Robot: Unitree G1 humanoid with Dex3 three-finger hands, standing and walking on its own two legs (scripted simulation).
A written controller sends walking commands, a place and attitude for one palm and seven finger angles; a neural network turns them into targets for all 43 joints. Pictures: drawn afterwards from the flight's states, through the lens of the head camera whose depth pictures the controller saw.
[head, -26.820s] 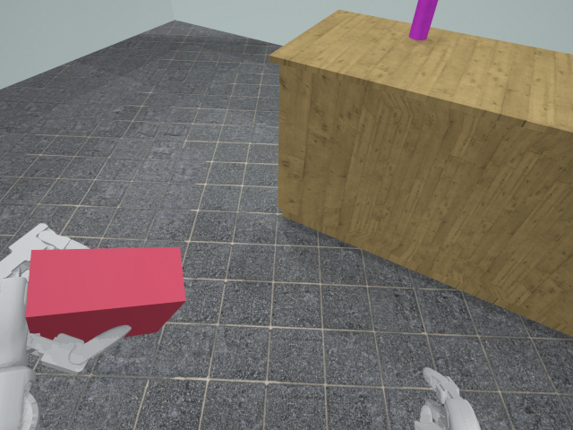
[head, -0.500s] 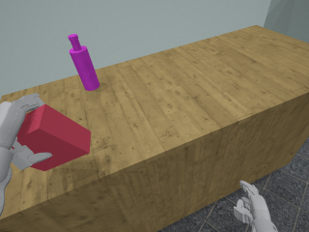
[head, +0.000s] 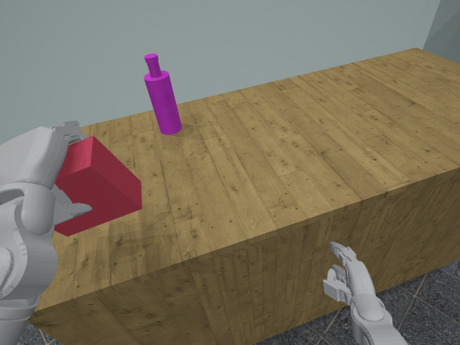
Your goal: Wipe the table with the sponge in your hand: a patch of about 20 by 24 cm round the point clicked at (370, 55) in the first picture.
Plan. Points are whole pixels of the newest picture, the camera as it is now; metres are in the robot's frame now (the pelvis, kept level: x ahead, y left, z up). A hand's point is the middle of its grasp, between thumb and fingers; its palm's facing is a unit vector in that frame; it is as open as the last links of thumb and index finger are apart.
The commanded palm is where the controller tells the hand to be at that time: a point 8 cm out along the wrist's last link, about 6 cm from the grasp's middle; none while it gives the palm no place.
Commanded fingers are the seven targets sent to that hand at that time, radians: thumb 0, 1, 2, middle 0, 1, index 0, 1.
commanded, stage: turn the palm down, sponge in hand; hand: left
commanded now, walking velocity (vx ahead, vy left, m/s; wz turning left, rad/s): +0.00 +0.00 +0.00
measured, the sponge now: (88, 197) +0.26 +0.28 +0.17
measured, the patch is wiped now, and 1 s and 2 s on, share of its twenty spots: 0.00 0.00 0.00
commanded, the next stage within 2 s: move the sponge above the wiping area in 0.58 s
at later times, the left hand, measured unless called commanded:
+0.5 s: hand (70, 174) +0.26 +0.29 +0.22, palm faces +0.30 -0.11 -0.95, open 10.1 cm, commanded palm +0.20 +0.28 +0.28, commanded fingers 0.00 0.10 1.30 -1.20 -1.60 -1.20 -1.60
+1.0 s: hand (76, 183) +0.26 +0.29 +0.20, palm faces +0.22 -0.09 -0.97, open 10.1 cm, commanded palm +0.20 +0.28 +0.27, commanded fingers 0.00 0.10 1.30 -1.20 -1.60 -1.20 -1.60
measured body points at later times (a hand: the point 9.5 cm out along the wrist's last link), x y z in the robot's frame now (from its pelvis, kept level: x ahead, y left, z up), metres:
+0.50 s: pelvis +0.01 +0.00 +0.00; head -0.02 -0.05 +0.45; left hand +0.24 +0.29 +0.27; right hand +0.28 -0.17 -0.06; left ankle +0.03 +0.10 -0.74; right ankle +0.04 -0.07 -0.74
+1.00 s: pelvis +0.01 -0.02 +0.00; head -0.02 -0.07 +0.45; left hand +0.24 +0.29 +0.25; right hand +0.29 -0.20 -0.06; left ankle +0.03 +0.10 -0.74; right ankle +0.04 -0.07 -0.74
